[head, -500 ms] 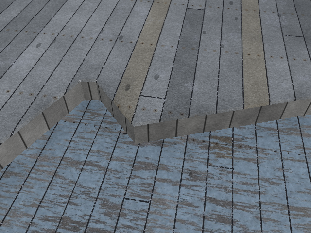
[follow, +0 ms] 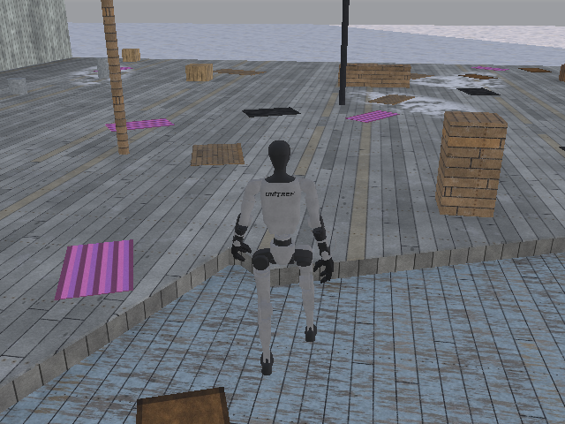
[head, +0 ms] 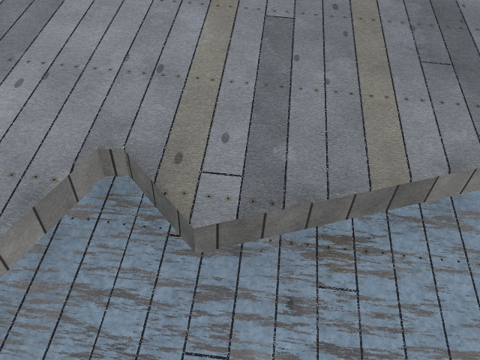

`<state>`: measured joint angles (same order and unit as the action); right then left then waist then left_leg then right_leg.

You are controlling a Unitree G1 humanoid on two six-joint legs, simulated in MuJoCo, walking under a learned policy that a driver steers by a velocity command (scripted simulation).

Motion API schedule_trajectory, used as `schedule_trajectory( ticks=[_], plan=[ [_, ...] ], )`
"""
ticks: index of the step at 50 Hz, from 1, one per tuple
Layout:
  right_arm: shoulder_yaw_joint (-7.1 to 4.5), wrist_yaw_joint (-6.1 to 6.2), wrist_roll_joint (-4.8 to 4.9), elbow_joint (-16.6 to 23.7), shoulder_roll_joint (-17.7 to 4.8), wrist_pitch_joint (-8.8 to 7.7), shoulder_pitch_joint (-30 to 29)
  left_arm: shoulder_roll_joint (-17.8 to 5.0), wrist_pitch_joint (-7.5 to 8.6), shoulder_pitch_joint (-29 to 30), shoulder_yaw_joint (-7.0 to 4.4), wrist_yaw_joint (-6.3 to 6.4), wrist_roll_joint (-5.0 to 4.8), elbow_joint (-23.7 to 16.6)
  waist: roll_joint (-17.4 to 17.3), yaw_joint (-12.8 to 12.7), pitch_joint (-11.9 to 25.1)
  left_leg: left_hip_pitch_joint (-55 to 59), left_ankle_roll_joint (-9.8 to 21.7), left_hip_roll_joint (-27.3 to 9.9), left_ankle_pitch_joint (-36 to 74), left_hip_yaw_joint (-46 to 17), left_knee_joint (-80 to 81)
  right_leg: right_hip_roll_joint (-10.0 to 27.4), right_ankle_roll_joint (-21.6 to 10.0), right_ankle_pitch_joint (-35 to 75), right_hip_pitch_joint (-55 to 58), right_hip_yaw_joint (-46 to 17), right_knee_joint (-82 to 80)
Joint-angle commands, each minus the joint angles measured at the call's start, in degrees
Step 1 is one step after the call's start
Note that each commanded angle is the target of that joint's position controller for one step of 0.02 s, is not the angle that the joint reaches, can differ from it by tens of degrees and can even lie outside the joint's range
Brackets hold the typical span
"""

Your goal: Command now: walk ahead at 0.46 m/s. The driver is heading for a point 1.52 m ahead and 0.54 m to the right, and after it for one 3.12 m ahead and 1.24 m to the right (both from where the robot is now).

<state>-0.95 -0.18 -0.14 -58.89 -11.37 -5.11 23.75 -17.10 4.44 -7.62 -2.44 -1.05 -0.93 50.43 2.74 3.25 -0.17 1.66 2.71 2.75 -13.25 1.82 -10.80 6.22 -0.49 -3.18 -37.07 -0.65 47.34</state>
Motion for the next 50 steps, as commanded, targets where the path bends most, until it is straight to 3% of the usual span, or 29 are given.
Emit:
schedule_trajectory(
  ticks=[1,4,7,9,10,11,12,13,14,15,16,17,18,19,20,24,29,32,34,35,36,37,38,39,40,42,43,45,50],
  plan=[
    [-2.0,0.98,0.27,2.13,-11.01,-0.4,1.45,-0.74,0.84,10.14,0.47,-0.37,-0.12,-6.1,-6.89,1.03,-6.86,-5.3,7.22,-12.79,14.82,-6.2,6.96,-1.88,0.89,6.94,-1.01,2.61,-10.38],
    [-2.24,1.18,0.96,1.05,-11.07,-0.06,3.61,-1.01,1.05,13.73,0.63,-1.1,-0.48,-7.87,-6.78,1.02,-8.3,-1.8,7.22,-15.0,15.96,-5.67,6.53,-2.6,-0.55,8.28,0.03,1.72,-15.7],
    [-2.98,1.38,1.11,1.2,-12.1,0.8,2.63,-2.9,1.57,13.21,0.05,-1.92,-0.49,-8.63,-7.03,-1.44,-6.58,4.63,5.99,-17.41,24.97,-5.22,1.98,-3.39,-2.99,4.24,2.26,1.2,-18.24],
    [-3.52,1.37,0.43,1.91,-13.43,1.68,1.07,-5.81,1.53,5.38,-1.45,-1.72,-0.55,-6.81,-9.32,-6.04,-0.02,6.82,4.82,-16.94,45.38,-4.22,-8.4,-6.78,-5.11,-0.01,13.55,3.53,-17.34],
    [-3.23,1.35,0.04,2.45,-12.68,2.23,0.45,-8.1,1.25,-4.27,-2.85,-1.25,-0.69,-3.81,-9.01,-10.62,5.84,3.73,3.33,-14.29,50.09,-2.29,-19.91,-8.12,-6.73,0.44,25.96,4.73,-17.83],
    [-2.31,1.31,-0.77,3.82,-10.89,2.29,1.45,-11.48,0.9,-14.55,-3.86,-0.62,-0.05,-1.55,-4.22,-13.59,13.88,-9.79,1.93,-11.53,34.74,-1.3,-37.07,1.31,-10.09,-1.06,44.92,-6.18,-15.38],
    [0.18,0.34,-0.33,3.82,-1.43,0.99,9.84,-14.8,0.63,-18.89,-4.59,-0.94,0.57,0.31,12.67,-8.57,22.79,-31.93,-1.78,0.74,-8.89,-2.69,-58.44,15.01,-19.9,-19.07,62.88,-36.3,-23.67],
    [-0.83,0.0,1.24,3.19,-6.81,-0.74,6.08,-9.06,0.78,-16.82,-2.99,-1.03,0.15,0.13,8.91,-10.44,20.33,-38.29,-0.58,-0.29,-18.46,-10.32,-66.32,14.54,-18.41,-24.8,60.64,-43.64,-31.11],
    [-1.98,-0.21,2.97,5.66,-10.84,-1.9,-0.19,-7.03,1.14,-11.1,-2.31,-0.86,0.13,-0.72,6.56,-9.24,10.26,-42.72,0.59,-3.41,-14.62,-9.27,-67.73,13.12,-15.84,-21.87,52.3,-34.59,-32.4],
    [-2.01,0.2,3.0,6.68,-11.45,-2.48,-4.09,-5.96,1.54,-6.27,-1.95,-0.87,0.48,-1.8,0.33,-7.5,5.61,-40.6,1.03,-6.66,-8.99,-7.99,-65.01,11.26,-14.45,-14.58,43.17,-27.35,-33.92],
    [-2.48,0.72,1.96,7.09,-11.25,-2.33,-6.69,-4.5,1.88,-3.37,-1.55,-1.2,1.11,-2.08,-2.81,-5.74,1.73,-38.06,1.02,-8.76,-5.35,-6.95,-61.31,8.8,-12.99,-6.83,35.31,-21.28,-35.54],
    [-2.59,0.83,1.6,6.88,-10.2,-1.75,-4.54,-3.88,2.31,-2.11,-1.3,-1.26,1.71,-1.96,-0.08,-3.24,2.21,-34.14,0.83,-10.48,-3.15,-7.57,-59.47,7.84,-13.15,-3.22,31.4,-17.86,-36.85],
    [-1.3,-0.58,-4.0,5.75,-6.86,0.47,-1.93,-3.55,1.48,-6.11,-1.16,-0.46,3.17,1.48,-3.57,-1.12,0.16,-29.03,0.33,-8.91,-3.49,-5.03,-55.95,7.05,-12.01,3.75,24.66,-13.77,-36.66],
    [-1.16,-1.28,-4.37,5.59,-4.98,1.6,-0.98,-3.42,1.53,-8.06,-1.15,-0.36,2.94,2.23,-1.93,-0.78,-0.42,-27.49,-0.04,-8.49,-3.77,-3.86,-54.89,5.84,-12.22,8.11,22.37,-10.16,-36.99],
    [-1.01,-1.7,-3.6,6.13,-4.76,2.26,-1.79,-3.59,1.64,-8.68,-1.24,-0.35,2.59,2.76,-0.07,-0.55,-0.42,-28.19,-0.35,-8.7,-2.72,-3.13,-53.07,5.13,-12.37,7.27,21.91,-8.25,-37.79],
    [-0.53,-2.19,-2.36,10.23,-6.02,2.53,-13.08,-3.84,1.5,-10.74,-1.19,-0.39,1.85,4.13,1.21,-2.55,-3.67,-32.44,-1.86,-10.16,6.93,-1.02,-38.52,3.7,-12.22,0.58,22.09,-5.19,-41.75],
    [-0.09,-2.09,-1.5,12.82,-6.47,1.95,-22.44,-4.82,1.21,-15.66,-1.29,-0.11,1.8,6.15,0.37,-5.88,-3.95,-30.51,-1.77,-7.59,12.1,1.04,-25.31,4.52,-10.88,4.04,29.93,-4.0,-40.59],
    [-0.44,-1.6,-1.57,13.96,-7.3,1.46,-23.85,-5.2,0.87,-17.25,-1.32,0.6,2.11,7.32,0.59,-5.85,-3.9,-29.85,-0.31,-6.46,7.29,0.96,-21.66,6.66,-9.98,10.41,36.17,-4.68,-36.65],
    [-0.95,-1.01,-1.85,12.88,-7.84,0.61,-19.23,-5.41,0.43,-17.01,-1.3,0.95,2.21,7.73,0.24,-3.58,-2.5,-22.75,0.81,-4.24,3.33,1.57,-16.99,6.11,-8.98,19.97,37.27,-5.23,-29.25],
    [-1.59,-0.38,-2.4,10.28,-8.94,-0.28,-11.42,-4.5,0.34,-16.7,-0.9,0.97,2.01,7.71,-1.9,-0.39,1.59,-12.08,1.98,-3.47,5.18,1.58,-12.52,3.21,-7.83,24.06,35.22,-3.43,-19.9],
    [-2.8,0.46,-3.54,8.12,-12.92,-0.95,-0.94,-2.62,0.74,-15.1,-0.14,0.95,1.55,5.82,-5.76,3.91,8.8,2.47,4.51,-12.27,3.24,-7.46,-11.71,0.07,-6.38,14.62,26.57,-1.47,-6.1],
    [-4.85,0.71,-3.78,7.14,-20.07,-0.31,3.8,3.97,0.89,-20.61,1.47,0.87,-0.36,4.34,-19.54,2.73,14.45,17.67,11.12,-27.69,0.43,-29.46,-6.98,-9.42,-3.53,-16.2,6.42,4.98,12.09],
    [-4.47,0.38,-2.15,7.36,-16.4,0.59,1.28,-3.45,0.11,-18.13,-0.41,1.52,1.37,5.66,-11.01,2.18,11.92,11.96,10.92,-27.68,-4.9,-33.02,-4.27,-7.74,-4.5,-25.89,2.4,-0.6,18.3],
    [-3.31,0.09,-1.75,8.72,-12.34,0.64,-4.51,-3.9,-0.15,-15.38,-1.02,1.21,1.63,5.28,-7.63,-0.12,4.86,4.73,9.33,-24.99,-6.0,-25.25,-2.79,-4.87,-5.19,-21.58,2.11,-2.56,19.14],
    [-2.54,-0.13,-1.6,9.24,-9.32,0.33,-7.93,-2.21,-0.31,-13.75,-0.78,0.81,1.48,5.36,-6.27,-1.29,1.27,-1.03,8.02,-22.68,-2.86,-19.28,-0.35,-2.87,-5.1,-17.67,3.4,-2.62,17.67],
    [-1.63,0.39,-1.52,8.44,-6.44,-0.42,-9.48,-0.41,-1.56,-12.68,-0.84,0.19,2.58,5.59,-6.95,-3.4,-2.33,-7.04,4.09,-17.74,6.87,-8.94,1.96,-1.33,-4.25,-13.2,6.45,-2.08,15.42],
    [-1.81,0.53,-1.53,8.15,-7.52,-0.84,-8.86,0.71,-2.11,-13.48,-0.71,-0.16,2.75,5.6,-8.29,-4.01,-0.98,-7.35,4.68,-18.54,11.91,-6.78,1.51,-1.73,-3.8,-11.92,7.39,-1.28,16.31],
    [-1.97,0.47,-0.96,7.39,-7.75,-1.53,-7.48,1.22,-2.82,-11.08,-0.82,-0.59,2.74,4.6,-7.14,-4.62,-0.99,-6.66,5.11,-18.11,20.55,-2.29,1.08,-1.41,-3.17,-9.42,4.77,-0.64,17.0],
    [-1.88,0.84,-1.25,5.91,-7.34,-1.48,-5.0,2.37,-3.13,0.07,-0.33,-1.89,2.92,0.09,-7.24,-3.25,-3.31,-5.84,4.93,-16.15,24.5,6.1,1.29,-1.31,-1.53,-1.48,0.53,2.2,5.71]
  ],
)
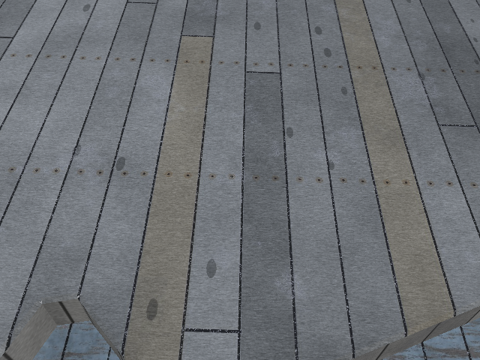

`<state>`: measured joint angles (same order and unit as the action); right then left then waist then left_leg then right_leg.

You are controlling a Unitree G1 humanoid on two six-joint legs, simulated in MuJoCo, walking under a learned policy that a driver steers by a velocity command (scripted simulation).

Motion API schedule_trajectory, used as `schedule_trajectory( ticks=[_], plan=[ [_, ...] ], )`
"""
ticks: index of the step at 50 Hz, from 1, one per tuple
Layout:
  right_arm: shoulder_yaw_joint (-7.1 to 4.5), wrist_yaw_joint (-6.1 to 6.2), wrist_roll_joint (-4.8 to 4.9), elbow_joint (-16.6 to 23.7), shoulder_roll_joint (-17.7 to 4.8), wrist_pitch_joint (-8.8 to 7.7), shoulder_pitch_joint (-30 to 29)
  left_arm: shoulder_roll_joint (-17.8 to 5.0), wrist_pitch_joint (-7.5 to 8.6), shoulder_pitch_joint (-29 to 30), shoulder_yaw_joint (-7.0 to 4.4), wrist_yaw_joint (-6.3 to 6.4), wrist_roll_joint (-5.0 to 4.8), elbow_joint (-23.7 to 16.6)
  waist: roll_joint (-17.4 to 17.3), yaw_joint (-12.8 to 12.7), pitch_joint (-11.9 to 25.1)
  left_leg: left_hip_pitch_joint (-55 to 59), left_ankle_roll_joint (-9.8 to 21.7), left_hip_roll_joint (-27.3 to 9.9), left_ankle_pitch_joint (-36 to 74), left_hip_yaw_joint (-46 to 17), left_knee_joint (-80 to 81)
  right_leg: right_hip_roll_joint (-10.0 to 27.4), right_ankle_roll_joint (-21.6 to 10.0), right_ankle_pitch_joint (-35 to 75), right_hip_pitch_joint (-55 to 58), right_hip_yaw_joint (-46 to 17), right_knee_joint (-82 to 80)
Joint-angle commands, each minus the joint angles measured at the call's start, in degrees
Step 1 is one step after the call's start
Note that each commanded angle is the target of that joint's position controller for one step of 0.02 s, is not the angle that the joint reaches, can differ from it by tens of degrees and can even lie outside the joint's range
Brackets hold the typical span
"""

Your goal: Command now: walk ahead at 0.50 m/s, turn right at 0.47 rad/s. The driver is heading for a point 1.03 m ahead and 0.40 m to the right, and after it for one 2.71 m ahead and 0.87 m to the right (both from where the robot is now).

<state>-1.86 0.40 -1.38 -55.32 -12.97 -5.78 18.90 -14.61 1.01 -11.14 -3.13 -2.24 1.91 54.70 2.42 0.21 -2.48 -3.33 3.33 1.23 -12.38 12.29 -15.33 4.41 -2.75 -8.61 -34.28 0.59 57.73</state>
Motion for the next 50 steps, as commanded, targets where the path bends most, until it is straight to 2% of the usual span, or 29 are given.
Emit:
schedule_trajectory(
  ticks=[1,5,7,8,9,10,11,12,13,14,15,16,17,19,21,26,32,33,34,37,38,43,44,45,46,47,48,49,50],
  plan=[
    [-0.99,0.31,0.0,2.23,-6.02,-0.76,-0.21,0.32,0.38,5.73,0.68,-0.88,-0.02,-5.07,-6.97,0.11,-1.44,-1.36,4.09,-14.18,24.18,-2.86,5.61,0.1,0.72,5.51,-0.75,1.88,-9.14],
    [-1.63,0.61,-0.32,1.84,-8.08,-0.14,1.34,-0.04,-0.4,8.33,1.11,-0.54,0.31,-6.78,-7.69,0.18,-0.96,1.17,3.64,-16.66,36.94,0.19,-0.86,-2.11,-1.62,1.83,4.81,5.97,-16.23],
    [-1.98,1.03,-0.01,2.4,-8.77,0.24,0.5,-0.79,-0.21,1.16,0.58,0.45,0.91,-4.96,-7.91,-2.37,2.89,1.2,2.96,-16.34,55.58,2.29,-12.98,-6.63,-3.45,-1.95,12.65,8.51,-15.9],
    [-2.35,1.03,0.55,3.09,-9.82,0.8,-0.87,-1.56,0.34,-4.23,0.02,0.72,0.9,-3.62,-7.76,-4.49,5.76,0.27,2.5,-15.95,56.38,2.23,-21.65,-8.53,-4.48,-1.97,17.84,8.46,-19.04],
    [-2.59,0.82,1.57,4.17,-10.42,1.45,-3.52,-2.48,1.15,-9.8,-0.78,1.04,1.01,-2.06,-5.72,-7.91,8.65,-3.73,0.71,-14.88,47.83,2.43,-32.89,-9.42,-5.51,5.02,26.16,7.66,-26.78],
    [-2.41,0.5,2.01,5.29,-9.26,1.69,-4.18,-7.22,1.86,-12.86,-2.35,1.58,1.51,-1.48,0.19,-9.93,10.04,-14.29,-2.39,-10.46,19.21,2.07,-49.64,-3.98,-7.45,20.7,35.54,0.13,-32.42],
    [-1.2,0.34,1.36,7.8,-3.14,1.76,0.42,-15.75,1.51,-10.7,-4.03,1.66,1.38,-3.05,11.42,-3.4,11.51,-31.47,-5.82,-1.13,-22.46,-0.31,-71.95,13.66,-14.47,71.81,44.87,-22.03,-26.74],
    [-0.79,0.57,0.94,7.99,-4.09,2.32,1.83,-16.44,0.77,-12.46,-4.51,1.57,-1.08,-4.47,3.43,-5.61,22.14,-32.24,-5.75,-1.66,-17.45,-12.03,-75.61,18.19,-22.39,66.85,45.95,-27.09,-31.53],
    [-0.68,0.81,0.71,8.39,-4.36,2.73,-0.69,-13.59,-0.11,-6.77,-4.15,2.22,-1.58,-6.14,0.3,-3.79,16.02,-34.0,-6.01,-3.88,-13.53,-12.74,-76.24,16.48,-22.38,46.27,38.5,-24.61,-34.32],
    [-0.96,0.81,-0.27,8.97,-4.89,2.85,-3.24,-9.69,-0.69,-2.78,-3.07,2.69,-1.79,-6.86,-1.63,-1.92,8.11,-35.61,-5.84,-4.93,-12.65,-12.37,-74.6,12.5,-19.6,34.39,30.3,-21.95,-36.58],
    [-1.23,0.77,-1.15,9.54,-5.07,3.5,-4.69,-7.14,-0.85,-1.34,-2.16,3.08,-1.66,-7.08,-2.27,-0.42,4.47,-36.55,-5.79,-5.39,-12.87,-12.79,-73.63,9.08,-17.08,30.39,25.86,-19.94,-36.97],
    [-1.14,0.65,-1.43,9.92,-4.98,4.67,-3.76,-5.88,-0.91,-0.35,-1.52,3.41,-1.36,-7.86,-1.82,0.59,3.83,-35.94,-5.7,-5.23,-11.47,-12.54,-74.24,7.32,-15.62,29.62,22.39,-18.12,-37.17],
    [-0.94,0.78,-1.31,10.19,-3.64,5.66,-2.84,-5.52,-0.75,-1.01,-1.23,3.44,-0.9,-7.98,-1.18,0.77,4.68,-35.96,-5.57,-3.87,-10.83,-11.55,-79.47,6.1,-15.44,31.51,20.03,-17.17,-36.7],
    [-0.46,1.46,-0.96,11.98,-1.66,6.56,-3.77,-7.76,0.16,-2.89,-1.68,3.25,-0.37,-7.94,-0.52,0.57,7.03,-40.67,-5.03,-2.36,-10.86,-10.94,-87.12,5.1,-15.74,33.53,20.89,-17.7,-35.45],
    [-0.27,2.29,-1.09,14.55,-1.18,6.83,-7.3,-8.12,0.56,-5.04,-1.58,3.34,-0.31,-7.77,-0.64,-0.69,8.31,-48.74,-4.17,-1.67,-11.06,-11.44,-95.48,4.97,-15.55,30.28,24.04,-20.17,-34.44],
    [1.54,2.51,-1.94,22.17,1.45,7.7,-16.51,-7.69,0.47,-10.87,-0.92,5.04,-0.67,-7.04,-0.87,-2.42,7.98,-65.17,-3.23,-0.64,-10.9,-12.59,-106.1,3.64,-14.23,15.62,28.75,-25.36,-33.07],
    [2.87,3.01,-2.57,28.29,3.14,9.3,-20.68,-7.52,0.77,-13.05,-0.68,6.32,-0.65,-7.95,0.27,-2.72,7.43,-71.19,-4.56,0.42,-11.71,-14.32,-105.73,2.96,-14.37,14.13,30.09,-30.28,-32.09],
    [3.42,3.55,1.56,29.36,3.99,7.21,-17.84,-3.18,-1.35,-12.14,1.32,7.22,-2.38,-10.93,0.11,-2.28,9.72,-69.82,-8.32,1.46,-11.4,-18.13,-109.73,5.55,-13.13,15.1,32.05,-37.54,-32.85],
    [3.46,3.65,2.4,29.6,3.02,6.51,-16.39,-4.36,-2.63,-11.21,1.28,8.02,-2.42,-11.69,0.25,-1.14,9.92,-71.0,-9.57,1.18,-11.95,-19.1,-110.75,6.18,-12.49,16.48,33.69,-36.66,-31.78],
    [3.5,3.48,2.1,32.72,2.27,5.97,-19.33,-6.62,-4.7,-11.27,0.79,9.2,-2.42,-14.79,-0.8,-1.96,8.08,-68.46,-11.35,2.13,-13.08,-17.64,-108.58,3.79,-11.52,16.15,32.28,-35.22,-31.35],
    [4.17,3.47,1.94,35.72,4.86,5.9,-23.23,-6.66,-5.42,-11.72,0.9,9.95,-3.3,-15.2,1.01,-2.04,8.22,-67.58,-11.67,2.32,-17.83,-17.98,-106.64,3.94,-11.74,16.25,32.1,-37.12,-32.96],
    [4.27,2.18,1.7,39.62,3.98,4.81,-24.22,-7.76,-6.67,-11.7,-0.17,11.84,-4.54,-18.0,4.14,-1.08,7.49,-65.53,-9.59,0.53,-23.35,-19.58,-96.31,3.94,-10.25,17.99,35.07,-38.51,-33.29],
    [5.56,1.84,1.19,40.11,6.28,4.78,-23.05,-8.54,-7.92,-6.94,-0.65,11.6,-5.43,-18.88,4.26,2.02,6.72,-57.62,-7.97,-1.01,-26.44,-15.94,-74.02,0.84,-8.22,13.27,30.49,-34.75,-36.78],
    [5.46,1.55,1.09,40.13,6.97,4.5,-24.85,-9.01,-8.64,-6.72,-1.55,11.32,-5.57,-19.56,6.41,1.12,6.66,-45.47,-7.1,0.13,-27.49,-11.24,-63.57,0.07,-7.9,12.79,22.44,-32.9,-41.59],
    [3.98,1.43,1.62,37.23,5.36,4.73,-22.23,-10.01,-8.78,-8.26,-2.49,10.12,-5.44,-18.85,7.4,0.42,6.82,-34.96,-6.16,1.55,-27.77,-4.42,-59.13,-0.65,-7.28,14.75,16.85,-29.34,-43.77],
    [2.32,1.38,1.86,34.98,3.49,4.1,-16.42,-11.03,-7.72,-8.58,-3.31,8.29,-5.37,-19.2,12.62,1.37,9.18,-26.82,-4.39,1.38,-25.87,-4.63,-60.82,1.16,-8.66,22.99,15.64,-30.23,-44.05],
    [0.76,1.37,2.11,33.72,0.52,3.54,-11.64,-10.09,-6.57,-7.06,-3.23,7.28,-6.14,-18.88,13.47,3.95,9.47,-22.32,-2.05,1.44,-23.09,-7.7,-49.49,0.4,-7.45,27.57,17.85,-28.93,-39.88],
    [-1.0,0.88,1.12,32.28,-3.33,3.2,-9.4,-5.14,-5.27,-7.94,-2.6,6.41,-5.8,-19.42,4.59,2.91,12.19,-16.66,2.07,-0.2,-19.29,-19.94,-37.7,-5.11,-5.49,28.44,18.11,-24.75,-27.78],
    [-3.14,1.9,-3.01,32.53,-12.26,4.01,-7.44,-2.78,-4.76,-5.45,-2.7,5.58,-6.1,-23.75,-30.19,2.73,12.68,-14.64,16.74,-19.56,-7.14,-60.24,-13.1,-16.74,2.1,-8.11,0.35,-16.31,-5.98]
  ],
)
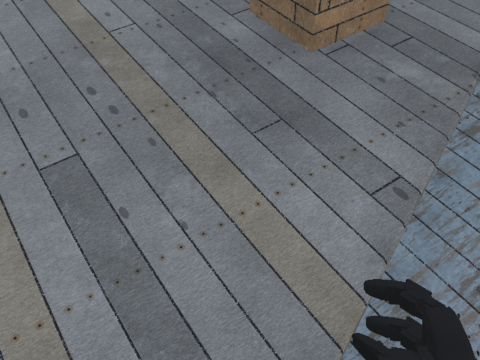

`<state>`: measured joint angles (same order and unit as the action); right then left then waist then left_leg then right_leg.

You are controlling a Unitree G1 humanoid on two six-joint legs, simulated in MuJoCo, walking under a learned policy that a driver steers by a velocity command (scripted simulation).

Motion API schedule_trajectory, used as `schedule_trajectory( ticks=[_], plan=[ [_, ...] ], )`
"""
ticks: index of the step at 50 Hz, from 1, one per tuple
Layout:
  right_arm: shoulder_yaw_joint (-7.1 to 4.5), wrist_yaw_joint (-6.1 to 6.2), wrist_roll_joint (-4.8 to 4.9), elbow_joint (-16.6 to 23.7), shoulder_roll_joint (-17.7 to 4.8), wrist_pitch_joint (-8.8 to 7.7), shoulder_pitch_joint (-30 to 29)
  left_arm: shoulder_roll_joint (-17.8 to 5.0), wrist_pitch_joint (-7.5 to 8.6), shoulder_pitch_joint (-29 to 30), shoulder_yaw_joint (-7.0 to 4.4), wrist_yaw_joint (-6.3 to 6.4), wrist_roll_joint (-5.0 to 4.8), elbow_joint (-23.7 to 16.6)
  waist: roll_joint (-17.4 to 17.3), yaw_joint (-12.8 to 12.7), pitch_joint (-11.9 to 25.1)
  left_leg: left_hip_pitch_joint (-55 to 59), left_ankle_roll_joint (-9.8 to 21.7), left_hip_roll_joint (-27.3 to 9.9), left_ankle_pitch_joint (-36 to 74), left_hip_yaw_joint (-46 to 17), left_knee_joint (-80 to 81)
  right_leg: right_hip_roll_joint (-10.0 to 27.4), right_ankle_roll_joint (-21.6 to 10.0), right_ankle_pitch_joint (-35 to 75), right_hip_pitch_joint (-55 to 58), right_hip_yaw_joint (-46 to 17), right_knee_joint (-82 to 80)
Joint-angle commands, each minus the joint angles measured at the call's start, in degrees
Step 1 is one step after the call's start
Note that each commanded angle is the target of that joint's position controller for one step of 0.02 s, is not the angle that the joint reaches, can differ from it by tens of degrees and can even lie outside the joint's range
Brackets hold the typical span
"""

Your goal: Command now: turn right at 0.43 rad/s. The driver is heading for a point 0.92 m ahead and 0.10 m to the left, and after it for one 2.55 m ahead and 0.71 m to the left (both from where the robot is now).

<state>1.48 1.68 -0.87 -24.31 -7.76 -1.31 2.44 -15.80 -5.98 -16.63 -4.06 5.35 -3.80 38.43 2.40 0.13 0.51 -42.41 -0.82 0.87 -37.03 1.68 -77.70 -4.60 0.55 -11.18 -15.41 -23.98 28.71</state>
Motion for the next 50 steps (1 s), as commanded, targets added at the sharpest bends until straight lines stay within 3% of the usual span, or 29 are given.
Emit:
schedule_trajectory(
  ticks=[1,2,3,4,5,8,13,17,19,21,22,23,24,25,26,27,28,29,30,31,32,36,40,42,43,44,46,48,50],
  plan=[
    [-5.25,1.0,-4.02,3.24,-12.68,-1.65,7.43,-4.57,3.44,0.94,-2.82,-2.76,2.02,-5.08,-29.31,3.75,8.11,17.1,25.34,-24.08,27.5,-66.51,54.63,-10.24,3.01,-29.48,-18.58,0.86,47.72],
    [-3.7,0.85,-1.49,3.5,-9.64,-2.36,2.16,-4.18,3.55,-0.14,-2.46,-3.55,2.38,-4.95,-23.33,0.21,1.8,13.05,23.07,-22.38,28.26,-58.49,52.44,-10.29,4.54,-30.62,-22.95,2.47,60.69],
    [-3.34,1.06,-0.13,3.2,-7.42,-2.14,-1.56,-3.58,2.66,0.59,-1.41,-3.33,2.16,-4.67,-18.55,-1.65,-2.16,11.07,19.49,-18.73,23.39,-46.36,48.34,-8.16,4.67,-27.0,-25.53,7.29,62.93],
    [-3.67,1.52,0.6,1.77,-6.71,-1.39,-2.25,-4.55,1.98,1.39,-1.12,-2.96,2.58,-4.57,-12.62,-1.81,-3.24,9.58,16.25,-16.44,16.72,-37.86,44.35,-5.79,4.23,-19.9,-25.29,9.99,63.11],
    [-3.59,1.93,0.3,0.25,-5.96,-0.7,-1.54,-4.87,1.46,3.57,-0.86,-2.93,3.21,-5.15,-4.85,-2.01,-2.76,6.4,12.2,-12.33,4.71,-28.46,42.21,-2.86,3.43,-10.13,-21.88,13.52,61.58],
    [-2.8,2.93,1.04,-2.11,-4.6,-0.28,2.48,-2.57,1.77,2.36,0.65,-3.83,2.6,-5.81,-6.33,-1.88,0.07,8.58,13.12,-9.53,9.81,-18.13,37.7,-3.62,3.83,0.8,-19.28,16.9,62.31],
    [-3.99,4.41,0.88,-3.7,-7.01,0.65,8.45,-1.98,2.5,7.63,2.35,-4.25,2.35,-9.44,-11.56,1.11,4.82,20.17,15.91,-11.95,19.5,-18.79,36.27,-1.42,5.0,-0.07,-20.68,15.71,43.7],
    [-4.76,4.67,1.34,-3.94,-9.33,1.48,6.95,-1.59,2.45,3.99,2.92,-5.71,1.68,-6.41,-12.8,1.51,4.94,12.6,14.66,-11.6,13.78,-19.23,34.39,4.7,2.3,-0.31,-8.62,19.68,16.36],
    [-4.98,5.23,2.17,-6.03,-9.55,2.09,9.42,-0.78,2.11,2.24,2.71,-6.67,1.26,-3.17,-11.0,2.64,3.78,6.85,13.18,-10.3,7.6,-17.83,31.34,5.39,0.03,12.79,0.71,22.9,1.73],
    [-4.69,5.63,1.37,-8.31,-8.66,2.17,11.03,0.68,1.62,-0.2,2.59,-7.45,0.92,-0.06,-9.45,2.64,1.68,1.79,11.2,-9.44,8.33,-15.61,26.89,5.58,-2.01,22.35,9.35,25.86,-10.47],
    [-4.13,5.5,0.67,-9.78,-6.73,2.12,12.5,1.73,1.66,-1.87,2.66,-7.74,1.16,1.41,-7.62,2.37,1.55,-0.18,9.21,-7.7,9.75,-12.42,21.04,5.02,-2.33,23.13,13.32,26.93,-13.72],
    [-3.1,4.93,-0.05,-11.42,-2.39,2.28,13.55,3.11,2.3,-4.91,2.98,-8.23,2.66,2.88,-3.16,1.22,2.81,-3.21,5.89,-3.15,5.34,-7.1,7.61,6.08,-2.75,21.2,17.2,24.85,-13.23],
    [-2.52,4.08,0.42,-11.42,1.21,2.29,12.67,-0.39,3.48,-7.66,2.68,-8.68,5.07,4.3,7.05,-0.36,3.25,-13.3,1.64,2.0,-8.9,-3.87,-15.43,14.53,-4.9,43.46,19.82,14.95,-3.22],
    [-2.71,2.93,1.11,-13.42,0.52,1.81,18.76,-2.06,3.86,-7.33,2.57,-8.99,4.93,5.37,6.69,2.81,4.26,-15.32,-0.29,0.95,-9.82,-7.17,-28.27,18.43,-6.24,42.4,16.48,15.07,0.69],
    [-4.47,2.99,-3.03,-13.54,-4.17,3.41,21.18,-5.14,4.93,-6.98,1.76,-8.52,5.75,3.56,6.33,4.96,4.59,-16.28,1.5,1.14,-3.31,-1.44,-30.32,17.69,-4.14,29.81,16.29,14.96,-0.6],
    [-4.09,2.87,-3.5,-8.55,-4.6,3.26,11.89,-14.18,4.78,-8.21,-1.73,-6.89,5.94,4.33,21.35,0.21,1.22,-22.48,1.34,-1.98,0.35,1.94,-31.92,27.68,-14.57,-17.84,8.96,-4.31,-19.3],
    [-5.14,3.18,-2.56,-6.9,-9.37,4.29,-0.28,-7.6,4.22,0.95,0.19,-5.29,6.08,2.46,15.04,0.74,-10.26,-28.59,-0.38,-2.79,6.51,0.98,-36.33,25.05,-16.52,-36.01,2.67,-4.56,-26.63],
    [-5.53,2.45,-1.94,-7.19,-10.54,4.98,-3.54,-3.72,4.58,0.23,1.54,-4.34,5.7,2.06,13.31,-1.21,-12.99,-28.55,-0.34,-3.04,7.03,0.6,-36.16,24.61,-17.76,-41.14,0.69,-6.68,-27.3],
    [-5.01,1.39,-2.2,-7.48,-8.59,5.09,-2.36,-2.49,5.29,-2.4,1.89,-3.71,5.58,4.19,7.55,-0.14,-12.53,-29.47,0.35,-2.95,10.1,-1.56,-40.06,22.71,-16.59,-35.21,2.21,-4.53,-23.24],
    [-4.72,-0.01,-2.63,-8.34,-6.61,5.25,2.06,-3.7,6.29,-4.14,1.36,-2.81,5.58,5.91,2.54,2.18,-9.99,-27.68,1.88,-2.99,12.99,-4.0,-40.19,22.25,-15.0,-28.02,4.51,-1.69,-20.18],
    [-4.24,-0.7,-1.96,-11.52,-4.82,4.96,7.74,-2.9,7.05,-5.6,1.19,-3.57,5.92,7.6,0.04,2.94,-6.56,-26.65,3.0,-1.65,15.48,-2.81,-38.62,18.62,-13.18,-26.57,7.09,2.25,-16.81],
    [-3.04,-1.48,-2.01,-10.72,-2.28,4.4,6.7,0.23,8.51,-12.31,1.61,-3.7,5.02,12.91,2.04,1.28,-4.78,-28.92,4.31,-0.94,15.12,-2.71,-38.77,18.01,-14.6,-27.34,9.65,3.54,-16.28],
    [-2.23,-0.72,-2.48,-6.43,-1.77,3.9,-1.53,-0.72,10.04,-16.56,1.26,-2.81,5.1,15.57,1.2,-0.96,-5.77,-39.97,4.68,-3.25,9.91,-5.36,-41.41,21.5,-16.58,-27.76,15.9,0.17,-17.58],
    [-1.35,-0.99,-2.71,-4.47,-0.42,3.43,-3.58,-0.88,10.07,-17.31,1.02,-1.38,5.01,16.44,-0.31,-0.45,-4.86,-40.2,5.44,-5.2,7.26,-7.4,-38.44,21.72,-15.67,-25.34,15.96,0.85,-17.6],
    [0.65,-0.56,3.32,-6.05,1.7,0.79,3.91,2.17,8.36,-17.54,2.33,-0.73,1.53,16.31,1.21,0.36,-4.64,-44.77,2.81,-7.57,11.39,-13.29,-40.95,24.58,-13.15,-21.17,18.98,-1.98,-16.61],
    [1.38,-0.63,3.73,-6.74,1.0,-0.14,5.73,-0.27,7.04,-14.86,1.99,-0.51,1.47,15.49,0.51,1.82,-4.12,-42.18,1.77,-9.13,9.78,-8.63,-32.32,22.96,-12.3,-21.35,18.02,2.04,-18.64],
    [1.77,-0.89,1.77,-5.49,0.79,-1.36,-1.47,-1.83,6.19,-10.78,1.59,-0.71,2.49,13.56,0.54,0.12,-4.13,-24.23,0.39,-10.67,8.84,-0.46,-18.81,20.67,-11.09,-15.51,4.0,7.78,-25.06],
    [1.92,-1.15,1.44,-5.19,0.21,-1.99,-2.15,-4.08,6.57,-10.22,0.73,-2.28,1.56,13.88,4.78,0.27,-4.25,-5.47,1.82,-9.73,5.04,4.74,-12.73,19.86,-11.24,-7.59,-6.63,14.1,-29.37],
    [0.83,-1.37,1.97,-5.61,-2.73,-2.91,-0.28,-6.08,6.27,-9.91,0.42,-3.36,1.25,13.52,6.65,2.39,-2.58,5.68,5.45,-3.85,-4.23,10.63,-2.4,17.64,-11.65,18.78,-4.41,19.12,-23.51]
  ],
)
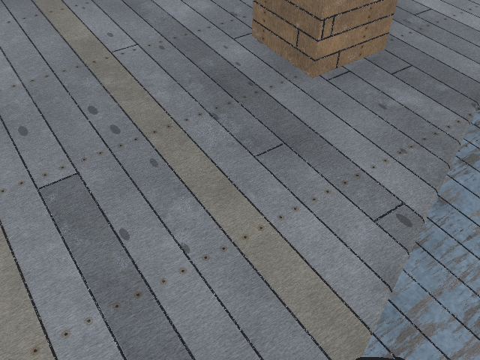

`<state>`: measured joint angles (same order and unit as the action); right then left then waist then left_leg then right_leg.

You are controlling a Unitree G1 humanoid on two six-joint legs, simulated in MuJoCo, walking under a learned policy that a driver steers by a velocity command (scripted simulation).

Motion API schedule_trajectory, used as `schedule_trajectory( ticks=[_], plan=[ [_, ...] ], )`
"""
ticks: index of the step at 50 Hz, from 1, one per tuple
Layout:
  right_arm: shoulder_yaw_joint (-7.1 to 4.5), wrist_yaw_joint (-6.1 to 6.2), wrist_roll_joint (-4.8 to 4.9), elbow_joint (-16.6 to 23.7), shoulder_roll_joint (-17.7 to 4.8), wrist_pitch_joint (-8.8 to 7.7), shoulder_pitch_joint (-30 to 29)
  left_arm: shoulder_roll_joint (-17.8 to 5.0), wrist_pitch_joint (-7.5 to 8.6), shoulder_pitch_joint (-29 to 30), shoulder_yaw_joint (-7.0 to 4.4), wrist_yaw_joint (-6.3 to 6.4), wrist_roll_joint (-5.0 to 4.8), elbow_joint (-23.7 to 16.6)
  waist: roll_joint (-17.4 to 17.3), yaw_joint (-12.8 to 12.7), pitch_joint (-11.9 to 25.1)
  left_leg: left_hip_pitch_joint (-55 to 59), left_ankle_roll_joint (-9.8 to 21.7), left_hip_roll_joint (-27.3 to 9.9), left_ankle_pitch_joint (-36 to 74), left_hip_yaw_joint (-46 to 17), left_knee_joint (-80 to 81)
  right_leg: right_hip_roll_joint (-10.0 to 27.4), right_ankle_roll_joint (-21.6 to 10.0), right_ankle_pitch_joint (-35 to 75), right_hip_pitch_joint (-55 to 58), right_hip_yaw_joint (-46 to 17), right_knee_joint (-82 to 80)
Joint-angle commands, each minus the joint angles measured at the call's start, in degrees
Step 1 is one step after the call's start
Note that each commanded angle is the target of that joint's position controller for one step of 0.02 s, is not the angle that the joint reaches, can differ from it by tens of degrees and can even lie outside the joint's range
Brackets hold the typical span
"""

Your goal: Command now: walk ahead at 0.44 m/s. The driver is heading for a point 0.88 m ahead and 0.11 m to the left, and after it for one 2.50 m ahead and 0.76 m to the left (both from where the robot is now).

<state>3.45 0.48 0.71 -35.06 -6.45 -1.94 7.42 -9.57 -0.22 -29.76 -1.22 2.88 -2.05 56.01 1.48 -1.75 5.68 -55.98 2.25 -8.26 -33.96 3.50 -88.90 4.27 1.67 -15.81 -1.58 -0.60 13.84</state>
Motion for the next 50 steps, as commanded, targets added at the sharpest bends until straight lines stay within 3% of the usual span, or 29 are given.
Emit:
schedule_trajectory(
  ticks=[1,2,3,4,5,7,9,12,15,17,18,19,20,22,24,26,29,31,32,33,34,35,36,37,39,41,44,47,50],
  plan=[
    [-2.92,-0.1,1.5,4.06,-7.46,-2.82,-0.96,-11.87,0.68,2.22,-1.81,-1.41,0.16,-3.72,8.6,7.34,-4.94,25.12,4.73,9.49,-8.05,10.33,16.11,7.09,-12.41,47.71,-13.75,-2.41,0.56],
    [-4.8,-0.2,1.97,2.31,-11.54,-3.09,6.92,-10.7,1.34,2.39,-1.09,-1.61,1.3,-4.26,8.45,11.21,1.08,33.07,7.64,9.38,-2.12,1.49,24.71,6.19,-10.93,67.9,-10.75,-0.24,14.97],
    [-6.98,-0.26,-0.11,-1.24,-19.42,-3.05,18.76,-8.0,2.47,7.27,-0.79,-1.55,0.7,-7.82,-12.9,15.78,4.04,44.43,14.2,-0.66,-12.14,-28.92,49.46,-1.44,-6.25,49.35,-26.12,-0.95,36.8],
    [-7.98,0.44,-0.81,-5.78,-23.11,-2.92,28.29,-4.86,4.33,8.14,-1.05,-2.55,1.8,-8.31,-25.76,14.97,10.73,54.93,18.79,-10.37,-24.65,-66.1,76.03,-12.61,-4.41,1.32,-39.53,-12.0,61.32],
    [-7.51,0.35,-1.8,-5.86,-18.87,-1.5,20.88,-7.24,5.75,8.42,-3.01,-4.72,6.58,-11.29,-8.85,8.89,3.19,47.95,12.0,-13.75,-23.35,-65.69,74.83,-9.77,-6.3,-0.61,-47.53,-15.95,72.51],
    [-6.53,-0.7,-3.05,-9.08,-12.73,-1.24,10.3,-1.95,4.93,15.05,-1.88,-4.85,5.15,-14.6,-4.96,2.61,-12.79,28.42,8.37,-10.2,-24.82,-43.55,66.4,-3.67,-8.49,3.48,-51.0,-7.39,75.98],
    [-5.16,-1.22,-2.92,-11.55,-5.63,-2.71,7.41,-0.21,3.25,11.89,-1.32,-4.3,4.19,-14.33,-6.58,-1.22,-11.91,23.41,3.25,-5.52,-7.32,-24.35,65.73,-3.74,-8.33,9.67,-45.64,-8.02,71.02],
    [-6.15,-1.39,-2.52,-16.26,-6.61,-4.63,11.39,-1.18,1.9,13.32,-1.7,-3.94,3.66,-15.02,-9.59,-1.19,-10.44,31.24,5.64,-4.34,8.11,-16.81,70.28,-6.33,-8.34,9.4,-51.03,-5.74,77.15],
    [-6.69,-1.1,-2.21,-17.15,-8.64,-5.25,14.38,-4.46,2.3,22.35,-1.5,-4.31,3.97,-19.48,-5.0,0.24,-12.45,37.56,5.52,-1.24,15.93,-7.86,80.31,-5.45,-8.06,10.34,-51.35,0.04,58.59],
    [-6.31,-0.11,-1.3,-16.62,-6.81,-5.43,16.23,-4.96,2.3,23.12,-1.6,-5.76,3.63,-18.77,-3.18,1.24,-10.13,41.42,5.25,1.36,28.62,-2.62,82.04,-5.07,-6.68,17.75,-44.58,4.06,45.55],
    [-3.76,-4.0,-9.83,-17.7,-5.09,-6.6,17.46,-1.26,3.86,31.61,-0.07,-8.03,2.88,-22.83,-9.78,2.48,3.86,48.97,4.49,-5.19,29.82,-5.44,81.11,-5.35,-8.64,25.36,-44.66,-3.96,55.65],
    [-4.76,-4.9,-10.71,-18.49,-7.24,-6.73,18.08,-3.07,4.01,29.78,-0.86,-8.1,1.6,-22.02,-6.23,2.21,-1.82,57.06,4.04,-5.03,30.86,-4.58,78.11,-7.87,-10.2,25.27,-57.09,-8.62,56.38],
    [-4.58,-5.03,-10.73,-18.18,-7.9,-6.41,18.51,-4.13,4.39,27.99,-1.16,-7.49,2.92,-20.58,-4.52,2.0,-1.37,60.08,4.66,-4.03,33.56,-3.24,76.69,-8.76,-10.81,24.92,-60.47,-7.79,55.07],
    [-3.83,-5.26,-8.82,-20.37,-7.88,-6.19,23.85,-5.05,4.74,31.55,-1.48,-6.5,3.9,-22.39,-4.96,2.84,-1.67,64.93,7.01,-3.93,38.42,-2.0,77.48,-7.84,-9.95,22.41,-61.83,-4.24,50.09],
    [-2.99,-5.77,-7.78,-21.11,-6.96,-6.16,25.69,-3.12,4.39,37.32,-0.96,-6.82,4.09,-23.99,-5.97,3.09,-4.44,61.68,6.6,-4.09,43.14,-1.18,80.8,-5.44,-8.7,23.05,-56.69,0.71,41.88],
    [-2.85,-6.49,-6.61,-21.85,-8.69,-6.3,27.62,-1.06,3.71,42.41,-0.26,-7.73,4.3,-25.74,-7.21,3.38,-6.15,55.95,5.56,-2.73,60.26,1.21,81.72,-7.08,-8.22,18.77,-42.79,7.05,31.11],
    [-4.8,-5.46,-4.71,-24.14,-16.75,-6.25,31.92,-5.42,3.23,40.15,-1.94,-7.44,3.58,-25.38,-9.27,0.6,-7.78,64.68,1.11,-4.66,91.92,0.65,72.2,-11.53,-7.37,7.19,-36.64,9.64,23.18],
    [-6.75,-4.45,-5.55,-22.89,-21.85,-5.72,25.9,-8.52,4.18,26.32,-2.91,-6.3,2.87,-20.7,-9.61,-5.54,-6.02,60.92,-3.97,-6.51,106.44,-0.1,58.75,-11.17,-9.58,14.23,-23.22,7.14,18.24],
    [-6.51,-4.19,-6.91,-20.16,-20.3,-5.75,21.01,-9.89,4.68,6.53,-3.47,-5.29,2.54,-14.21,-7.33,-11.5,4.52,47.73,-6.83,-4.36,101.33,-0.81,43.65,-8.12,-12.93,21.3,3.49,2.54,21.98],
    [-5.34,-0.2,1.22,-14.23,-13.32,-6.17,11.78,-18.57,4.11,-2.35,-5.51,-3.9,1.8,-12.4,0.31,-14.99,9.93,27.06,-4.05,9.26,46.07,-0.62,13.82,8.0,-20.0,46.92,23.94,-13.79,24.08],
    [-3.16,-0.43,1.71,-13.99,-6.18,-8.09,19.25,-15.46,4.68,-0.63,-4.02,-3.37,2.78,-12.61,10.36,-7.78,21.76,10.59,-3.82,17.1,-0.95,-15.12,-5.2,19.97,-30.05,51.03,35.75,-41.51,18.17],
    [-4.77,-0.96,2.66,-11.78,-11.98,-9.31,11.54,-10.33,4.68,2.9,-3.25,-2.85,2.12,-12.78,6.21,-8.58,16.45,8.73,-0.87,12.0,4.09,-18.7,-5.31,15.33,-25.74,44.38,26.83,-33.55,13.22],
    [-4.56,-0.99,3.33,-7.09,-11.47,-9.19,4.22,-7.74,5.13,7.31,-2.35,-2.62,2.0,-12.54,6.28,-5.86,8.07,4.71,-0.18,9.32,8.39,-15.21,-2.49,13.44,-22.59,37.75,18.86,-25.85,9.57],
    [-4.17,-1.16,1.75,-6.15,-10.12,-8.59,1.86,-5.1,5.36,10.99,-1.19,-2.95,2.24,-12.22,-2.11,-2.4,2.2,5.98,1.32,7.17,12.25,-11.11,-0.92,11.73,-20.47,33.57,7.52,-20.62,4.37],
    [-4.18,-2.11,1.17,-6.05,-9.18,-6.63,7.83,-4.09,5.94,15.62,-0.33,-3.47,2.76,-12.4,0.2,4.14,-2.55,11.63,0.67,3.34,13.84,-10.09,2.76,9.6,-20.43,25.0,-7.47,-16.52,-1.11],
    [-3.63,-2.02,1.15,-4.48,-8.15,-5.29,5.73,-5.28,6.22,18.52,-0.23,-3.66,1.91,-12.21,-1.4,6.51,-7.58,12.2,-0.18,0.93,17.51,-8.01,12.39,6.62,-17.22,21.75,-18.44,-10.41,-5.54],
    [-2.7,-1.75,-1.09,-2.04,-7.6,-5.6,-0.47,-9.1,7.12,15.8,-1.17,-3.14,1.11,-11.36,-2.13,4.68,-6.88,25.66,-2.05,2.21,35.42,-3.02,38.64,-0.29,-13.42,27.49,-26.86,0.36,-4.31],
    [-3.42,-1.78,0.37,0.34,-9.97,-5.32,-9.34,-13.74,7.32,7.4,-2.56,-2.77,-0.67,-9.04,1.32,0.17,-5.46,28.4,-3.01,5.13,42.97,-3.27,53.46,2.72,-12.37,17.93,-15.03,-3.63,-5.69],
    [-5.17,-2.04,0.35,0.8,-13.53,-4.96,-9.58,-13.24,5.16,5.46,-3.05,-2.64,0.22,-7.98,2.18,0.74,-5.82,25.84,-0.42,5.97,38.25,-3.98,58.84,7.24,-9.92,23.25,-1.09,-5.66,0.74]
  ],
)
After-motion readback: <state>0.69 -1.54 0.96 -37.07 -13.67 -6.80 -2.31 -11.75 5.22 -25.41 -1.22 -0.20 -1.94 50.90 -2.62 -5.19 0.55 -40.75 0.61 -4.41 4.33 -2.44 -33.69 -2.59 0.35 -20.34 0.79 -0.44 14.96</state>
